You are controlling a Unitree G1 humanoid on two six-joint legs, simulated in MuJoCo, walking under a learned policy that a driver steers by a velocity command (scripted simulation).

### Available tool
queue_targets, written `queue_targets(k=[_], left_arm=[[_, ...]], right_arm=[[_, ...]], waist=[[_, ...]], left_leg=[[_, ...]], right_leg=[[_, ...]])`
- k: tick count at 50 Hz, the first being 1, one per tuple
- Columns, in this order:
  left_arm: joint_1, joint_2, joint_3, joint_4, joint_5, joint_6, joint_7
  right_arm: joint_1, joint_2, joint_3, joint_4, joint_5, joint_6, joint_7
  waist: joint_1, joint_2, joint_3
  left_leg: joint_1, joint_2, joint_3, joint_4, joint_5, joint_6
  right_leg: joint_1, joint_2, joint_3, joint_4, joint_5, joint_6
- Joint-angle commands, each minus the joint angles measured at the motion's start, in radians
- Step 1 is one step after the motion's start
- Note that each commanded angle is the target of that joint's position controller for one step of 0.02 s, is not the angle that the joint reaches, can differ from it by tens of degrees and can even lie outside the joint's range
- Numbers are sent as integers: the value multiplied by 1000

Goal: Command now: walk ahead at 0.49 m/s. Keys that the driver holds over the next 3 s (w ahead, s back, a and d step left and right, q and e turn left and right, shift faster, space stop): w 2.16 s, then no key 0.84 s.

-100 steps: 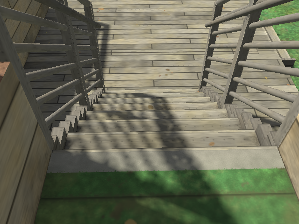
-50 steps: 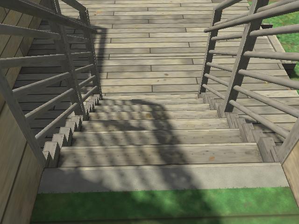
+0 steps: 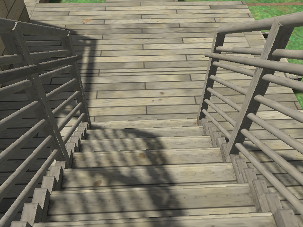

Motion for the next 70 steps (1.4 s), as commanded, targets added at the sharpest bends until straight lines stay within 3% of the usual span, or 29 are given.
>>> queue_targets(k=[1,8,11,14,15,16,17,18,21,27,34,38,42,45,46,47,48,49,50,51,52,53,55,56,58,59,61,63,70], left_arm=[[22,26,2,-41,2,17,-9],[-179,25,-20,-117,-10,11,-23],[-32,82,-1,-60,13,9,-14],[75,54,2,-38,-5,-8,0],[256,122,21,2,7,-23,13],[311,202,29,2,11,-31,6],[309,222,40,19,-40,-17,-3],[227,168,29,2,-52,-16,-14],[128,90,-3,-21,-17,-34,-9],[286,147,-3,14,-2,-51,13],[287,152,-8,24,-33,-95,32],[277,123,-14,14,-24,-87,36],[320,121,-5,21,20,-61,52],[349,114,-10,45,29,-10,73],[254,151,-9,48,10,-9,57],[246,156,12,28,-17,-6,50],[346,48,-9,2,-47,-22,49],[349,86,-13,-9,-38,-29,60],[316,133,0,20,-15,-23,57],[220,119,-5,-31,-2,-14,54],[97,137,-1,-40,25,6,48],[36,125,3,-44,24,17,39],[58,103,5,-20,10,33,17],[89,68,-2,14,45,46,8],[212,48,-4,83,48,60,8],[91,74,8,33,29,47,4],[-86,85,6,-6,33,17,0],[-155,61,-5,-39,24,-11,-19],[-167,60,-3,-107,-27,-13,-27]], right_arm=[[50,-83,0,-43,6,-17,-5],[117,-82,19,-38,9,6,-12],[87,-111,15,-40,-7,17,-26],[80,-135,12,-35,-4,38,-37],[56,-123,11,-52,4,43,-42],[142,-40,21,-72,-1,39,-32],[189,-76,1,-54,1,39,-22],[102,-143,-17,-73,-13,41,-16],[8,-114,-29,-88,-4,61,-14],[-33,-70,-21,-94,-32,121,9],[-297,-144,-45,-208,-26,109,16],[-280,-92,-28,-188,-34,122,59],[-376,-91,-11,-248,1,100,41],[-144,-113,-20,-182,-2,89,1],[181,-151,-45,-71,-20,92,-1],[199,-181,-54,-84,-12,91,5],[239,-234,-34,-61,-27,67,36],[277,-273,-50,-55,16,64,54],[251,-236,-42,-74,30,55,56],[183,-276,-52,-63,30,50,35],[172,-234,-36,-53,33,41,21],[109,-143,3,-67,1,22,15],[-6,-92,31,-95,6,-2,-7],[27,-149,17,-75,1,-6,-12],[98,-196,3,-56,2,-5,-13],[120,-118,15,-27,17,-11,-19],[178,-131,15,-38,20,-14,-36],[109,-124,23,-73,29,-17,-47],[203,-110,16,-46,-33,40,-45]], waist=[[37,75,49],[-13,111,45],[42,102,-7],[93,84,-13],[164,28,-90],[91,-158,-185],[99,-177,-198],[67,-47,-70],[-3,-2,22],[-3,-60,-31],[18,-56,62],[30,-48,58],[132,-41,114],[78,-13,35],[-91,-37,-135],[-153,153,-110],[-35,341,-170],[-50,256,-254],[-46,109,-160],[-18,189,-132],[-31,155,-23],[-5,61,71],[110,36,158],[99,99,115],[114,171,11],[90,124,53],[4,121,55],[14,34,45],[-122,102,161]], left_leg=[[-41,265,-200,-181,373,75],[17,216,-86,-145,595,12],[114,287,-75,30,807,46],[126,264,-104,267,893,43],[-16,215,-69,556,691,8],[-281,51,-45,894,-267,-22],[-494,-10,-165,1023,-377,-37],[-533,57,-234,1035,-294,-46],[-422,122,-255,867,-164,-74],[-465,118,-177,785,88,-103],[-578,130,-207,415,509,-111],[-374,119,-147,375,698,-99],[-354,147,-132,87,621,-72],[-164,168,-107,-85,574,-41],[230,109,-7,149,673,-10],[250,229,-196,-154,521,43],[574,389,-268,397,1331,34],[616,460,-355,383,1243,72],[424,455,-352,254,772,101],[293,536,-509,130,172,208],[130,534,-619,58,-75,247],[-35,449,-543,91,-171,181],[-453,329,-338,61,55,87],[-496,299,-313,68,186,100],[-373,319,-346,160,359,112],[-290,271,-341,235,112,94],[-150,259,-398,270,-157,92],[-362,214,-337,295,-341,85],[-153,245,-335,563,118,111]], right_leg=[[-48,-22,-27,-126,135,15],[93,51,-101,-422,293,14],[147,53,-63,-308,188,-45],[354,146,-114,-568,-44,-56],[562,18,44,-652,134,-108],[780,-256,379,-649,405,-201],[797,-302,595,-743,276,-329],[657,-298,491,-778,230,-327],[403,-187,255,-815,343,-230],[417,-140,134,-771,516,-181],[375,-78,118,-675,22,-119],[176,-66,116,-505,-174,-125],[282,-74,102,-332,-80,-115],[382,-53,92,38,181,-120],[216,-55,44,315,425,-108],[106,142,-18,759,-70,-66],[-306,189,36,1098,-708,-32],[-446,162,74,1093,-640,-35],[-474,128,111,949,-436,-45],[-541,89,73,915,-385,-24],[-584,44,100,845,-327,-4],[-576,42,167,627,-112,11],[-239,32,119,157,169,61],[-98,51,28,118,227,73],[-87,43,-3,243,281,59],[-229,15,98,77,450,41],[-349,25,81,-79,543,24],[-50,58,4,-317,828,45],[105,12,-14,-728,495,-4]])
Next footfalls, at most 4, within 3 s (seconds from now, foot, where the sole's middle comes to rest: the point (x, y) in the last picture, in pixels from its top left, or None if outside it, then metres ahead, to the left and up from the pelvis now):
0.30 right None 0.25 -0.10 -0.78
0.92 left None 0.50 0.11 -0.96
1.46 right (165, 202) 0.77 -0.08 -1.14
1.98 left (136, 178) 1.03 0.11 -1.32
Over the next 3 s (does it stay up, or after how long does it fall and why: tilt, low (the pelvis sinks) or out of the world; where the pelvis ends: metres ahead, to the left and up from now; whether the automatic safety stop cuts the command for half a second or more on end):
stays up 1.21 0.05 -0.73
